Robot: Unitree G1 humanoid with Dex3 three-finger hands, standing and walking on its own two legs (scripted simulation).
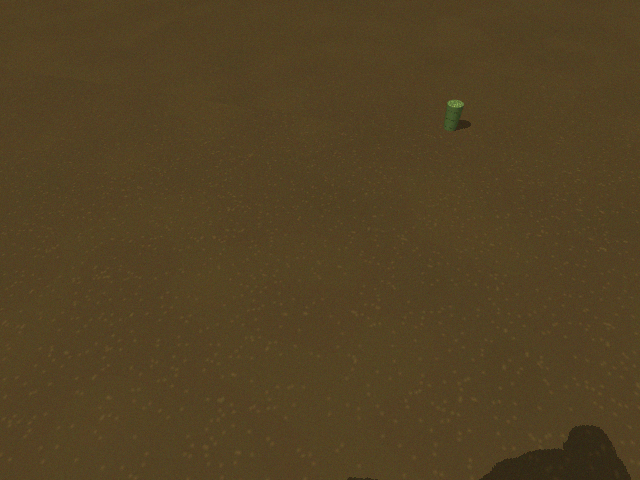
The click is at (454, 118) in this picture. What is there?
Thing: tapered cup
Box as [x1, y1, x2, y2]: [444, 100, 463, 130]
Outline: 459,100 450,100 447,102 444,120 444,128 447,130 453,130 457,125 458,118 463,106 463,103
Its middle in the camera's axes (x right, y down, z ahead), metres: +0.73 -0.74 +2.22
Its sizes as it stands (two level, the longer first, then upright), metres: 0.092 0.092 0.152
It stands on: the floor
